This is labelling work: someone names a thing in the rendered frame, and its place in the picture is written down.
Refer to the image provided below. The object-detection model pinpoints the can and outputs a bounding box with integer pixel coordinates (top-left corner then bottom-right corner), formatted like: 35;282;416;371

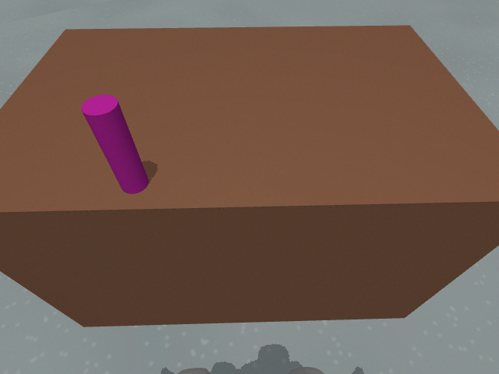
81;94;149;194

